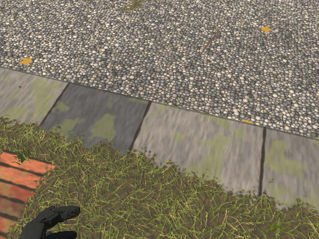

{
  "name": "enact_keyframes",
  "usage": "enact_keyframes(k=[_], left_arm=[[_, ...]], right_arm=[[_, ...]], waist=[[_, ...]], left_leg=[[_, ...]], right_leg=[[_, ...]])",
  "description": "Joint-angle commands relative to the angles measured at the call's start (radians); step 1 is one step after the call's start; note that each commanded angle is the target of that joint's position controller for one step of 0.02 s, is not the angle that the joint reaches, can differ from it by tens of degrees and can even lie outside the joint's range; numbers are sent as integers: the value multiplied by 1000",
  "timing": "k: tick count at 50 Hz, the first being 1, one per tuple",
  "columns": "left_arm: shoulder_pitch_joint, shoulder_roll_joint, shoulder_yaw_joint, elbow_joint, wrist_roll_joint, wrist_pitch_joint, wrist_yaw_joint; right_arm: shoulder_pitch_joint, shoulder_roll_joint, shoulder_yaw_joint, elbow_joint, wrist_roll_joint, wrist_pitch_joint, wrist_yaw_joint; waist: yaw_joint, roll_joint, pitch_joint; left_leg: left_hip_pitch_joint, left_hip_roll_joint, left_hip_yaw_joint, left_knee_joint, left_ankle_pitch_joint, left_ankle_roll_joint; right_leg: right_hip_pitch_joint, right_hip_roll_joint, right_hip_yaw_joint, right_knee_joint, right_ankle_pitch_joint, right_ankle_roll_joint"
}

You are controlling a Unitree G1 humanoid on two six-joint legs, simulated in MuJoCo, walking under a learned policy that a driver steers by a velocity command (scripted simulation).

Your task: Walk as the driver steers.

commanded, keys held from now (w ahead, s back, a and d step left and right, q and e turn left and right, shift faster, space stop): w+q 0.08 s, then w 0.32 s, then no key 0.30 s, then e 0.30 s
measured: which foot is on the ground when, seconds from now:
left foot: down 0.00-0.02, up 0.04-0.46, down 0.48-0.98, up 1.00-1.00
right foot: down 0.00-0.48, up 0.50-0.96, down 0.98-1.00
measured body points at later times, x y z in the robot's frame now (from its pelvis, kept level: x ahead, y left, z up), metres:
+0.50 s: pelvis +0.25 +0.04 +0.00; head +0.28 +0.05 +0.45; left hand +0.19 +0.32 -0.13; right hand +0.52 -0.14 -0.07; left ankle +0.34 +0.16 -0.73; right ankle +0.13 -0.13 -0.72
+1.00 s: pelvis +0.35 +0.05 +0.01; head +0.38 +0.03 +0.45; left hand +0.47 +0.33 -0.09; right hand +0.50 -0.22 -0.12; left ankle +0.34 +0.16 -0.72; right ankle +0.36 -0.05 -0.73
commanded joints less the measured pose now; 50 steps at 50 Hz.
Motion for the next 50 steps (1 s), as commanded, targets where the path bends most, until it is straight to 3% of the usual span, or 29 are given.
enact_keyframes(k=[1,2,3,4,5,6,9,12,15,18,21,23,24,25,26,27,28,29,30,32,34,36,39,42,45,47,48,49,50], left_arm=[[335,266,87,-17,29,-21,17],[399,259,92,17,12,-4,11],[348,162,67,-10,2,6,12],[302,122,55,-22,2,19,16],[258,110,47,-16,9,25,13],[233,92,39,-7,14,25,9],[227,93,42,21,8,14,-7],[247,136,56,46,0,10,-8],[264,163,61,61,-12,24,-2],[329,191,66,89,-24,37,-2],[347,207,68,113,-31,55,1],[331,206,63,121,-33,69,9],[341,179,51,118,-26,67,13],[333,113,22,77,17,60,16],[497,45,-2,97,8,48,10],[456,155,25,124,-12,50,9],[374,167,29,101,-25,55,8],[334,149,27,100,-16,64,17],[314,145,31,96,-3,79,26],[356,106,28,111,1,110,32],[359,83,23,111,3,120,38],[319,65,14,108,7,125,41],[249,93,20,91,-3,139,37],[168,126,33,41,-7,153,33],[146,110,37,16,-9,157,22],[184,95,39,23,-8,155,10],[201,113,47,23,-2,154,7],[226,185,67,20,5,154,12],[237,277,89,5,4,156,23]], right_arm=[[-28,-29,6,-109,-2,-21,2],[54,-39,17,-127,16,-29,5],[21,-141,-6,-111,28,-25,5],[-70,-161,-13,-126,18,-17,5],[-114,-139,-11,-140,3,-14,6],[-128,-118,-14,-145,-5,-12,8],[-97,-52,-1,-142,3,0,15],[-167,-39,10,-170,-14,-5,19],[-268,-24,24,-189,-13,-21,34],[-363,-35,26,-217,-4,-28,45],[-400,-65,18,-241,-3,-33,52],[-269,-105,-6,-204,-23,-38,48],[-147,-155,-27,-170,-34,-40,40],[4,-244,-44,-151,-56,-35,25],[-11,-283,-42,-151,-56,-25,29],[-15,-201,-28,-150,-33,-17,36],[-79,-158,-13,-151,-23,-18,39],[-150,-123,-2,-152,-21,-20,42],[-204,-100,5,-155,-22,-20,45],[-257,-83,9,-143,-45,-29,46],[-289,-89,8,-126,-53,-34,37],[-296,-92,8,-105,-51,-31,25],[-268,-119,1,-71,-52,-18,12],[-233,-164,-17,-50,-36,9,-6],[-229,-170,-24,-48,-21,34,-25],[-251,-173,-29,-53,-7,49,-35],[-224,-164,-29,-43,-1,53,-37],[-215,-129,-23,-53,-15,51,-38],[-242,-78,-11,-89,-50,42,-34]], waist=[[196,-37,-316],[170,-316,-404],[181,-176,-270],[189,-80,-146],[165,-20,-60],[138,-28,-14],[97,-68,11],[99,-40,8],[130,-39,17],[167,-54,34],[156,-73,50],[71,-64,-37],[20,-43,-127],[-20,129,-280],[60,340,-410],[18,192,-384],[36,164,-249],[67,91,-186],[95,88,-138],[150,120,-131],[172,134,-125],[163,136,-128],[125,140,-112],[90,132,-58],[85,120,-38],[116,115,-51],[122,93,-58],[106,-34,-77],[83,-266,-64]], left_leg=[[-381,60,-20,480,268,5],[-634,32,44,712,-153,-23],[-731,106,23,821,-100,-30],[-743,142,66,846,-10,-39],[-708,168,85,802,57,-43],[-672,194,84,750,97,-41],[-586,212,118,645,133,-44],[-602,233,138,466,246,-55],[-532,225,193,254,391,-56],[-486,200,224,138,415,-55],[-457,177,232,54,341,-21],[-237,117,276,-45,397,16],[-30,143,250,-50,539,44],[263,381,-11,9,907,116],[461,584,-333,-37,1032,300],[373,532,-278,-63,979,276],[272,479,-130,-70,986,235],[158,424,-56,-99,948,198],[46,393,-7,-136,918,181],[-126,357,76,-195,937,176],[-187,338,137,-215,958,182],[-191,330,176,-223,901,170],[-167,357,174,-244,710,166],[-107,409,125,-242,525,176],[-37,440,104,-198,505,167],[-32,416,147,-124,543,124],[-48,375,183,-65,498,74],[-130,289,277,105,400,-2],[-395,118,372,315,39,-100]], right_leg=[[747,-304,332,5,-73,-191],[906,-466,711,-84,-292,-289],[807,-444,662,-115,-440,-252],[671,-396,501,-130,-395,-206],[524,-341,393,-164,-287,-190],[430,-299,314,-193,-207,-182],[309,-244,165,-265,-77,-198],[329,-250,89,-291,50,-219],[320,-217,1,-292,72,-193],[353,-235,-9,-279,30,-182],[428,-275,6,-221,103,-158],[441,-224,-49,-28,404,-105],[368,-169,-93,146,407,-60],[139,-88,-139,478,-1,1],[-127,27,-50,759,-639,46],[-165,-21,40,839,-623,48],[-221,-58,12,829,-572,42],[-205,-96,-5,769,-500,44],[-157,-117,-7,709,-445,50],[13,-120,-11,640,-353,61],[75,-111,-20,523,-298,70],[115,-109,-21,396,-225,67],[128,-101,-29,315,-177,57],[46,-91,-40,314,-282,35],[18,-79,-67,263,-337,12],[104,-46,-109,118,-233,-14],[168,-41,-87,23,-101,-39],[262,-132,55,-32,151,-87],[397,-317,326,-37,498,-233]])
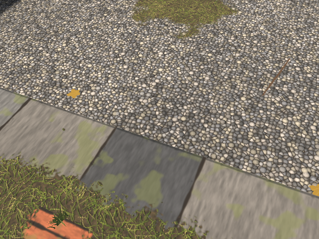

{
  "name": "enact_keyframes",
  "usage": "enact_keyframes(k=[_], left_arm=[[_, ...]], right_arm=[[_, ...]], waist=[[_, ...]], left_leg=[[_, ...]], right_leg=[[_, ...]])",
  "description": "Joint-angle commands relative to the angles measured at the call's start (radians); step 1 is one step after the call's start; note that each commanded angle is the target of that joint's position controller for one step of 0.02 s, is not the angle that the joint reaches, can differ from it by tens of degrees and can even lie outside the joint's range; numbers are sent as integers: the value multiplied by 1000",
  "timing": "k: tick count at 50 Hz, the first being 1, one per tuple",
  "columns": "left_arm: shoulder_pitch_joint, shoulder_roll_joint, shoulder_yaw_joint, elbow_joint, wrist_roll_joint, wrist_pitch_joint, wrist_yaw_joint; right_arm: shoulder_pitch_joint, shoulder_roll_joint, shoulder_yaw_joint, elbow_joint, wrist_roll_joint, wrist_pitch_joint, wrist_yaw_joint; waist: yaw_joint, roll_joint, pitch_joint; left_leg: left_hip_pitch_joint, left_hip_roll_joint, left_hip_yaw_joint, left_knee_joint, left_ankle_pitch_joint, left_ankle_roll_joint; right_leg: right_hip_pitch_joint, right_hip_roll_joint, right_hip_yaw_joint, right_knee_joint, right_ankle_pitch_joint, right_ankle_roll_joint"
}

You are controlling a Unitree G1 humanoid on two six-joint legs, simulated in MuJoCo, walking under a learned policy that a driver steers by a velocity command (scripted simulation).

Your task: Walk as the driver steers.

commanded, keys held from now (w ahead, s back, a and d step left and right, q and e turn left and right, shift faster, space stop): e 0.16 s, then w+e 0.28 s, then e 0.38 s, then no key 0.18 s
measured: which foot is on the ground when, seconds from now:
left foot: up 0.00-0.38, down 0.40-0.82, up 0.84-1.00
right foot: down 0.00-0.40, up 0.42-0.78, down 0.80-1.00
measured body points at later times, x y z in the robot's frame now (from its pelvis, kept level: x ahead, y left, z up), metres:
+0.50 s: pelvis +0.06 +0.02 +0.01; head +0.08 +0.03 +0.46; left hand +0.27 +0.25 -0.10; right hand +0.09 -0.29 -0.09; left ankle +0.07 +0.14 -0.73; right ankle +0.01 -0.10 -0.68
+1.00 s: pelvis +0.18 -0.08 +0.01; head +0.20 -0.10 +0.46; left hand +0.44 +0.08 -0.08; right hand +0.16 -0.39 -0.08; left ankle +0.22 +0.07 -0.65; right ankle +0.17 -0.19 -0.73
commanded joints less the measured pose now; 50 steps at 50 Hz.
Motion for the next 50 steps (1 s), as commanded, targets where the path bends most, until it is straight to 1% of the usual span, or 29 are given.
enact_keyframes(k=[1,3,4,5,8,12,16,18,19,20,21,22,23,24,28,29,30,31,34,38,40,41,42,43,44,45,46,47,50], left_arm=[[135,216,56,-57,21,-18,5],[64,191,54,-79,15,-44,8],[26,180,52,-94,-3,-45,12],[3,170,48,-103,-13,-40,19],[18,182,55,-114,-7,-21,27],[41,187,59,-123,-22,-15,37],[39,196,59,-136,-12,-22,27],[15,178,51,-146,-17,-20,26],[6,151,42,-154,-15,-21,27],[-13,95,25,-170,-12,-26,25],[-2,25,7,-199,-20,-34,21],[-33,100,21,-244,-28,-49,19],[-27,162,39,-228,-24,-49,15],[-2,172,49,-204,-16,-43,12],[0,99,39,-225,-13,-36,-4],[92,-1,-10,-174,107,-75,-66],[52,22,5,-175,98,-86,-89],[0,55,11,-181,81,-91,-100],[-55,51,-7,-190,52,-78,-110],[-36,89,-3,-178,48,-93,-111],[26,157,29,-161,22,-123,-95],[124,224,57,-141,29,-140,-74],[292,328,76,-138,33,-125,-41],[397,231,50,-107,60,-134,-38],[367,237,64,-65,57,-158,-30],[263,211,63,-80,24,-155,-22],[147,155,41,-107,2,-148,-18],[62,134,30,-135,-6,-141,-19],[-107,170,37,-215,28,-141,-30]], right_arm=[[-80,-81,-21,-110,-27,-16,-6],[-56,-106,-34,-91,5,-13,1],[-50,-111,-37,-83,1,-8,-3],[-54,-117,-41,-84,-4,-5,-6],[-56,-84,-33,-89,4,-7,-4],[-120,-75,-25,-107,13,-22,20],[-109,-105,-35,-112,25,-67,44],[-42,-100,-41,-90,31,-89,50],[11,-112,-48,-72,29,-95,47],[126,-156,-62,-48,17,-99,38],[208,-227,-72,-33,-7,-93,30],[189,-252,-79,-32,-28,-101,41],[113,-176,-59,-58,-15,-103,37],[64,-126,-44,-71,-3,-99,30],[42,-130,-38,-76,-12,-83,12],[30,-51,-11,-145,-48,-135,5],[20,-78,-18,-147,-49,-153,0],[19,-111,-23,-156,-49,-157,-4],[125,-160,-36,-131,-52,-149,0],[143,-214,-58,-145,-65,-135,15],[118,-203,-46,-152,-63,-136,18],[166,-133,-22,-150,-70,-139,29],[319,15,29,-213,-102,-138,42],[206,-52,23,-204,-47,-138,57],[12,-61,18,-257,-31,-131,60],[6,-133,-3,-252,-50,-128,40],[90,-162,-12,-221,-77,-120,27],[135,-126,5,-208,-85,-112,24],[274,-95,20,-138,-51,-68,54]], waist=[[62,-296,-117],[16,-135,-123],[3,-91,-116],[-9,-86,-123],[-12,-117,-136],[25,-164,-98],[19,-194,-58],[-29,-174,-53],[-57,-149,-57],[-100,-71,-100],[-95,142,-113],[-78,216,-18],[-57,163,60],[-41,139,84],[-29,112,32],[-30,162,-124],[-38,109,-17],[-51,77,5],[-74,70,-5],[-57,110,-17],[15,76,-68],[52,-18,-189],[18,-262,-549],[128,-96,-515],[149,-99,-231],[94,-123,-157],[15,-116,-158],[-41,-98,-106],[-125,-81,-115]], left_leg=[[-343,-84,-111,452,-370,-51],[-400,-35,-200,590,-266,-45],[-410,-21,-208,566,-209,-50],[-382,-12,-214,542,-163,-57],[-316,-40,-195,429,-89,-77],[-235,-48,-191,182,-17,-73],[-94,-67,-180,15,-35,-42],[48,-66,-167,-140,59,-16],[162,-36,-175,-196,87,2],[347,104,-297,-222,21,48],[461,303,-597,-317,-217,143],[355,423,-812,-386,-392,238],[303,378,-716,-388,-351,233],[281,312,-583,-378,-199,189],[214,225,-242,-332,524,156],[195,206,-220,-432,296,232],[135,202,-197,-468,205,228],[138,195,-163,-479,219,222],[311,237,-86,-409,538,205],[364,271,-29,-294,737,175],[263,207,50,-113,794,95],[132,134,82,80,660,9],[-180,-1,67,376,-93,-93],[-337,-76,-134,575,-416,-89],[-446,-12,-215,685,-392,-60],[-427,43,-200,723,-378,-59],[-357,81,-204,667,-334,-52],[-245,99,-200,599,-276,-48],[-6,44,-120,470,-70,-75]], right_leg=[[307,-371,519,-204,772,-329],[317,-281,399,-176,725,-258],[304,-256,366,-174,704,-222],[283,-238,346,-178,685,-205],[256,-194,323,-184,660,-199],[166,-152,395,-288,-50,-195],[71,-141,475,-299,-217,-190],[13,-105,488,-256,-258,-160],[-54,-67,471,-201,-271,-128],[-204,-11,400,-26,-331,-75],[-417,119,199,267,-351,-21],[-557,45,196,420,-324,-14],[-576,3,201,491,-248,1],[-563,-7,188,522,-182,20],[-456,-32,98,545,-2,87],[-332,-33,28,577,27,83],[-345,-51,29,547,56,76],[-357,-59,9,482,95,75],[-357,-77,7,231,119,56],[-239,-14,-36,57,126,-7],[25,82,-80,-93,365,-79],[296,43,-9,-93,649,-178],[834,-330,482,-61,1033,-519],[829,-434,661,-131,1020,-526],[580,-365,492,-144,914,-386],[396,-314,371,-162,855,-334],[266,-280,311,-200,801,-308],[79,-254,273,-266,709,-279],[-162,-159,145,-341,490,-227]])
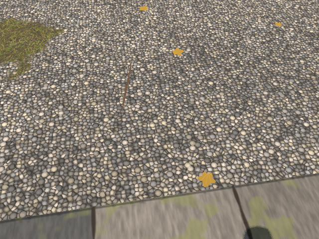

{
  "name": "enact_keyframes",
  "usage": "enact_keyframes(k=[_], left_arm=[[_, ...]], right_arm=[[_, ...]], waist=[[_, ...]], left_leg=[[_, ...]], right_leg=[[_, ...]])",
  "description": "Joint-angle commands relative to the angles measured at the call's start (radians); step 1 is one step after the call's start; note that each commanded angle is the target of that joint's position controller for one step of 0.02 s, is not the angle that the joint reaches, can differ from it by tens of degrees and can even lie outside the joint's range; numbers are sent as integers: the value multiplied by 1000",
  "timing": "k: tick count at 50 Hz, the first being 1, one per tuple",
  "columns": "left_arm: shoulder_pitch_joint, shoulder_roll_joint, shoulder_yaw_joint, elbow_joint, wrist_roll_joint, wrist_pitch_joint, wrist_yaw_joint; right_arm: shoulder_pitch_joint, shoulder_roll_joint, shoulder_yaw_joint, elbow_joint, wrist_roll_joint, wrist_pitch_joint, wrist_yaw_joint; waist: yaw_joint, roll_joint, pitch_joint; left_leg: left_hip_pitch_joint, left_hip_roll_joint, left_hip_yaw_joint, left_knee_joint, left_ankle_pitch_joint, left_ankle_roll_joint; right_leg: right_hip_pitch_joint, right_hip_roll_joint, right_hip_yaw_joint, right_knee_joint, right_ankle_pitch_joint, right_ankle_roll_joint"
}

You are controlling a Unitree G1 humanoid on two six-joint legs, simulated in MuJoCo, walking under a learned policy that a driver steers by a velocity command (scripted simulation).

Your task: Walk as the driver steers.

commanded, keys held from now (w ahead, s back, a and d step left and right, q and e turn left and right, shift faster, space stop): no key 0.88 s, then w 0.12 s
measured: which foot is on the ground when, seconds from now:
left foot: up 0.00-0.12, down 0.14-1.00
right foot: down 0.00-0.96, up 0.98-1.00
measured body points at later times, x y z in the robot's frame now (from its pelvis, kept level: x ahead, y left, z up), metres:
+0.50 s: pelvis +0.06 +0.04 -0.01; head +0.08 +0.04 +0.44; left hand +0.24 +0.29 -0.10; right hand +0.23 -0.22 -0.10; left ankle +0.05 +0.15 -0.74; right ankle +0.05 -0.09 -0.74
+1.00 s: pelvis +0.07 +0.05 -0.01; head +0.09 +0.06 +0.44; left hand +0.21 +0.33 -0.11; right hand +0.22 -0.23 -0.10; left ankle +0.05 +0.15 -0.74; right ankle +0.05 -0.09 -0.74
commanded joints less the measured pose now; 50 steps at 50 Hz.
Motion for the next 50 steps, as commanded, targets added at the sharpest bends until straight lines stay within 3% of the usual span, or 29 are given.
enact_keyframes(k=[1,4,6,7,8,9,10,11,12,15,20,30,44,45,46,47,48,49,50], left_arm=[[-201,148,36,-150,9,-28,-7],[-154,117,27,-150,-4,-32,-31],[-149,91,14,-140,-18,-16,-59],[-125,41,-8,-129,-27,-11,-74],[-94,-10,-30,-120,-28,-9,-82],[76,-2,-21,-112,-23,-7,-74],[78,58,-7,-101,-19,1,-56],[-6,96,2,-119,-25,13,-50],[-46,103,2,-130,-22,16,-46],[-79,91,-6,-150,-25,9,-43],[-64,84,-7,-151,-27,11,-33],[-46,112,-6,-130,-24,20,-23],[-36,139,-17,-92,-26,30,-19],[-16,134,-18,-84,-27,34,-18],[-6,145,-14,-80,-22,40,-13],[-16,178,0,-88,-7,44,-2],[-59,172,2,-103,12,43,7],[-103,132,-7,-118,27,36,14],[-128,88,-21,-120,34,25,20]], right_arm=[[216,-74,-12,37,24,36,32],[148,-58,8,30,29,40,58],[132,-72,7,30,55,16,56],[116,-80,7,25,69,2,55],[97,-88,9,-6,79,-14,54],[-34,-164,9,-56,98,-32,62],[-128,-131,16,-58,79,-29,79],[-85,-129,6,-40,76,-21,82],[-64,-129,1,-30,76,-18,79],[-45,-126,-1,-29,75,-21,71],[-58,-106,3,-36,75,-23,70],[-113,-127,-11,-58,68,-20,69],[-125,-152,-24,-37,67,-18,67],[-109,-146,-22,-29,70,-15,66],[-86,-161,-30,-21,67,-10,61],[-37,-218,-55,-8,49,-6,48],[33,-242,-70,17,33,-8,34],[94,-234,-72,38,31,-16,17],[136,-186,-56,48,37,-21,-3]], waist=[[-105,-70,-79],[-38,-54,-64],[-33,-35,-65],[-38,-16,-74],[-40,-6,-104],[96,108,-134],[126,58,-109],[74,32,-93],[48,28,-81],[8,28,-72],[2,33,-81],[0,25,-78],[10,16,-50],[12,19,-44],[8,26,-12],[-19,54,23],[-58,99,51],[-90,144,85],[-115,173,119]], left_leg=[[240,-1,29,-109,161,-26],[200,36,-1,-336,199,-44],[246,34,21,-504,348,-24],[289,40,20,-569,452,6],[334,88,-9,-580,612,59],[246,186,-130,-650,674,212],[111,147,-124,-646,415,198],[56,83,-57,-645,289,126],[96,59,-34,-629,291,96],[199,61,-23,-586,348,101],[260,58,-8,-549,458,104],[351,40,-2,-512,549,97],[334,18,-8,-548,487,94],[328,19,-13,-575,384,97],[314,18,-22,-608,227,116],[323,37,-59,-657,39,173],[370,115,-185,-745,-131,253],[439,242,-358,-841,-241,338],[482,334,-477,-904,-273,387]], right_leg=[[-165,-188,92,-157,289,-175],[-71,-218,160,-57,99,-149],[-62,-225,216,22,-36,-140],[-75,-198,236,55,-66,-104],[-81,-145,231,96,-110,-34],[30,-52,124,101,-221,49],[146,-38,54,99,-130,86],[198,-44,61,112,-100,75],[162,-45,69,119,-79,57],[78,-46,85,104,-7,35],[72,-53,91,124,92,43],[21,-59,77,137,87,67],[54,-69,62,124,33,84],[57,-68,59,107,-43,85],[38,-56,51,99,-167,75],[-20,-28,32,131,-335,55],[-116,-15,18,204,-403,48],[-224,-23,4,293,-378,49],[-301,-52,23,365,-368,36]])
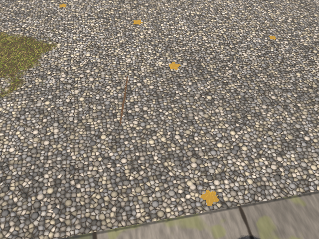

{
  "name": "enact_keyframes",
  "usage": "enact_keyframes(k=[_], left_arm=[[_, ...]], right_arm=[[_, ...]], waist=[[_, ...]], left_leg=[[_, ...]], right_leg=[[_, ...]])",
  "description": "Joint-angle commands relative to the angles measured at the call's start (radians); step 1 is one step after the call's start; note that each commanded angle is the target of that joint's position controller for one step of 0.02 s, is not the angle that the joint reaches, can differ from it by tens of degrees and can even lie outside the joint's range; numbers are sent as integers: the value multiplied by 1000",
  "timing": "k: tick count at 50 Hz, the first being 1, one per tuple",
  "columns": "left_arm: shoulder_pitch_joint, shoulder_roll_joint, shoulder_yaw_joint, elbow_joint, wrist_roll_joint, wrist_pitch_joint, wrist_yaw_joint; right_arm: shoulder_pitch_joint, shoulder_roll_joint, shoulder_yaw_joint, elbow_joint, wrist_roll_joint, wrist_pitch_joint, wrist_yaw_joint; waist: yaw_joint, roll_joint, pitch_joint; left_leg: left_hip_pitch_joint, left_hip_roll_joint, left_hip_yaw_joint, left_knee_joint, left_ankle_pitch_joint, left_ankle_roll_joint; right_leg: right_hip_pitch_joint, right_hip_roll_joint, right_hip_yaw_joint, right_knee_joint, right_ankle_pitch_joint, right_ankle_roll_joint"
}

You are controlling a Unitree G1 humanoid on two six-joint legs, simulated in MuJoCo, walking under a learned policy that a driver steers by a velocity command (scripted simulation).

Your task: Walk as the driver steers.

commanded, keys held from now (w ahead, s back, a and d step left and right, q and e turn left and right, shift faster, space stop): w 1.00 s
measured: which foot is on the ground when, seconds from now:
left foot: down 0.00-0.22, up 0.24-0.64, down 0.66-1.00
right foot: up 0.00-0.20, down 0.22-0.68, up 0.70-1.00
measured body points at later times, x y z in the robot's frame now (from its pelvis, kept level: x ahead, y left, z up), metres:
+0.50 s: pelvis +0.17 -0.06 +0.02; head +0.18 -0.06 +0.47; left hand +0.14 +0.17 -0.12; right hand +0.37 -0.28 -0.08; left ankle +0.32 +0.08 -0.68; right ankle +0.06 -0.15 -0.73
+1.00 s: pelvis +0.45 -0.01 +0.01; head +0.46 -0.01 +0.46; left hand +0.62 +0.20 -0.10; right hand +0.37 -0.23 -0.14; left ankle +0.40 +0.06 -0.73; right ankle +0.59 -0.18 -0.66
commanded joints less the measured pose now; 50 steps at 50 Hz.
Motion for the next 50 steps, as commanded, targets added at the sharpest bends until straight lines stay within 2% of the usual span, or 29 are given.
enact_keyframes(k=[1,3,4,6,8,10,11,12,13,14,15,17,20,24,28,29,31,33,34,35,36,37,38,40,42,44,46,49,50], left_arm=[[-163,43,13,-110,33,-38,27],[-151,17,13,-111,57,-51,27],[-118,13,15,-92,68,-49,21],[-79,9,18,-57,47,-44,-11],[-26,12,17,-17,11,-54,-42],[99,63,33,16,15,-73,-39],[257,126,55,55,46,-83,-14],[378,219,65,35,38,-88,3],[388,135,50,67,45,-92,5],[276,81,35,72,31,-90,3],[209,8,10,50,31,-82,4],[134,-47,-23,46,35,-72,12],[156,-9,-13,59,43,-67,21],[245,18,-6,140,46,-63,-24],[269,17,-2,201,48,-59,-45],[278,8,-6,211,67,-52,-48],[249,43,6,215,68,-49,-47],[237,77,17,218,75,-54,-50],[325,9,-5,229,91,-56,-53],[475,-112,-52,225,108,-66,-78],[197,-18,-10,182,47,-71,-84],[92,-6,-4,145,27,-75,-63],[65,5,-4,146,45,-75,-34],[70,-77,-42,133,85,-49,-17],[71,-72,-39,118,65,-18,-20],[53,-54,-36,104,68,-12,-20],[-4,-94,-47,84,76,-1,-29],[20,-78,-41,89,92,9,-63],[-61,-66,-44,60,88,1,-54]], right_arm=[[196,-110,-35,1,-10,-22,-56],[145,-58,-11,5,-19,-28,-74],[81,-69,-12,-8,-10,-24,-74],[-8,-146,-29,-27,-4,-4,-67],[-14,-184,-35,-19,-30,24,-42],[31,-138,-25,6,-57,20,-20],[69,-58,-9,19,-69,8,-12],[75,25,16,-44,-63,-25,14],[-14,-18,2,-34,-38,-50,14],[-19,-43,-5,-20,-40,-55,1],[7,-67,-15,5,-59,-47,-10],[9,-11,0,7,-80,-21,-6],[-50,15,3,1,-48,5,25],[-177,53,22,-38,-41,37,40],[-237,-2,5,-56,-36,39,31],[-268,6,4,-67,-42,37,27],[-252,-19,-7,-66,-30,33,17],[-31,-87,-36,5,-2,14,4],[219,-126,-45,74,-10,11,-2],[460,-122,-34,115,-14,9,0],[562,-87,-41,181,-62,-13,-2],[398,-100,-44,169,-46,-31,0],[229,-28,-20,133,-37,-28,-5],[119,91,24,121,-37,-23,-14],[65,83,21,110,-27,-46,-19],[117,38,8,136,-49,-62,-21],[227,13,1,192,-72,-57,-6],[297,28,10,212,-85,-54,10],[366,81,27,257,-90,-56,-10]], waist=[[-139,189,91],[-77,136,74],[-41,100,79],[4,102,70],[30,82,73],[82,34,13],[135,-97,-61],[157,-279,-138],[185,-158,38],[118,-121,83],[81,-79,66],[6,-58,71],[13,-59,47],[45,-74,62],[36,-76,72],[35,-86,60],[-5,-87,48],[-92,-52,-45],[-125,85,-247],[-141,288,-535],[-243,128,-241],[-173,84,-33],[-103,0,9],[-3,-4,-10],[37,35,-8],[13,1,8],[-20,-2,11],[-13,27,11],[-52,18,38]], left_leg=[[231,413,-596,-467,-339,284],[223,349,-468,-491,-215,220],[174,283,-354,-498,-171,179],[24,179,-186,-471,-96,138],[-46,188,-173,-414,-93,157],[-127,168,-156,-212,-19,159],[-207,73,-84,86,-3,93],[-492,-98,-90,380,-175,23],[-658,-49,-219,550,-149,43],[-666,-1,-191,652,-76,56],[-615,29,-163,647,-21,67],[-504,75,-159,542,93,66],[-490,61,-94,377,233,16],[-390,27,-35,98,378,-25],[-411,9,-75,-9,422,9],[-343,-14,-40,31,383,19],[-216,-50,-5,15,330,44],[167,-98,18,12,398,97],[578,45,-162,72,592,225],[971,340,-678,-95,440,480],[757,295,-757,-235,202,361],[458,299,-630,-276,84,285],[223,289,-560,-316,130,285],[-18,241,-436,-378,241,266],[-117,194,-344,-434,220,249],[-128,164,-281,-455,265,252],[-112,141,-223,-413,362,245],[-161,115,-186,-290,349,232],[70,169,-286,-228,286,245]], right_leg=[[-409,-33,25,233,-125,-41],[-375,-46,17,274,-134,-65],[-278,-37,-30,164,-104,-68],[-8,18,-124,-2,24,-57],[155,40,-119,-171,264,-62],[346,20,-67,-178,253,-95],[480,-105,92,-238,265,-165],[665,-373,645,-403,340,-439],[563,-408,651,-470,177,-417],[470,-368,497,-466,55,-347],[400,-314,395,-486,50,-308],[273,-261,253,-523,262,-262],[264,-211,134,-562,420,-253],[197,-188,39,-549,613,-255],[301,-236,54,-502,668,-235],[267,-226,33,-486,693,-221],[248,-222,6,-426,866,-194],[112,-144,-67,-156,1071,-125],[-110,-68,-81,168,726,-57],[-385,123,-42,613,-187,8],[-608,108,102,858,-155,-38],[-640,17,110,880,-33,-74],[-540,-45,104,800,62,-85],[-373,-113,112,687,153,-86],[-337,-116,78,579,109,-68],[-363,-119,52,432,215,-34],[-367,-125,19,315,398,-11],[-340,-102,-7,404,575,-23],[-610,-158,116,318,687,-22]])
